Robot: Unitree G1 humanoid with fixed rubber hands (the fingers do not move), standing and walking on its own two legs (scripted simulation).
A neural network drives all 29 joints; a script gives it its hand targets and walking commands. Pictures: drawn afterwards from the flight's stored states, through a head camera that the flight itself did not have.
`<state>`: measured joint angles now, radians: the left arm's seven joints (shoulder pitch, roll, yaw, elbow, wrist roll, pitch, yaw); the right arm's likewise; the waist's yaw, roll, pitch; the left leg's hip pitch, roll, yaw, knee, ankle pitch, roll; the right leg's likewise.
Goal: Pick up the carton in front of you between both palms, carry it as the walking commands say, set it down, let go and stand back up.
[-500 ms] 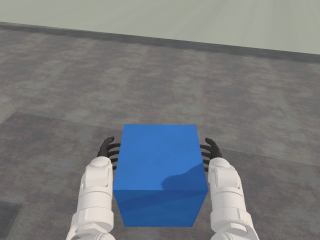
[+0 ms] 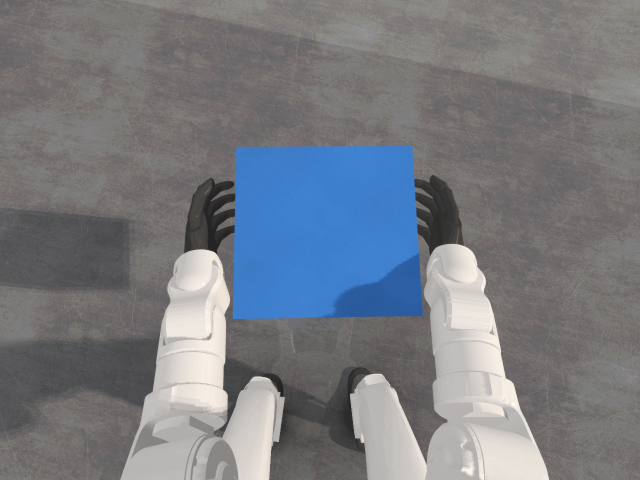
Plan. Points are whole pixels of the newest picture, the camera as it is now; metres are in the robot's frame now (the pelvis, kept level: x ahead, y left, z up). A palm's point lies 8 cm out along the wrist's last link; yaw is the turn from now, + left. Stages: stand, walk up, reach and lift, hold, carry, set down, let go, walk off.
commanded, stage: set down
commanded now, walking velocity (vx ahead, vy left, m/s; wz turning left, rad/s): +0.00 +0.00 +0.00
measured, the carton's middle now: (322, 245) +0.41 -0.01 -0.16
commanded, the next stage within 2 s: none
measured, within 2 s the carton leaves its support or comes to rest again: rests again in 1.56 s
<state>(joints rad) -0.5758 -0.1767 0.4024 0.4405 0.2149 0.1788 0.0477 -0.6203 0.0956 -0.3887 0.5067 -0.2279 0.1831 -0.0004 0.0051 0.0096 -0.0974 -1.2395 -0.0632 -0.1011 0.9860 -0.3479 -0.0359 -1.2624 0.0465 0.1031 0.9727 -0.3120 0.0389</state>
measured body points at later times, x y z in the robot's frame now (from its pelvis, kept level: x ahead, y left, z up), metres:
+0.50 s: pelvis -0.03 -0.01 -0.14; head +0.25 -0.02 +0.21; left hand +0.45 +0.15 -0.23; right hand +0.46 -0.16 -0.24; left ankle +0.04 +0.13 -0.65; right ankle +0.06 -0.13 -0.65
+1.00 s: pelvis -0.05 -0.01 -0.24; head +0.30 -0.02 +0.03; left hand +0.49 +0.15 -0.39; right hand +0.51 -0.15 -0.39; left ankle +0.04 +0.13 -0.65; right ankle +0.06 -0.13 -0.65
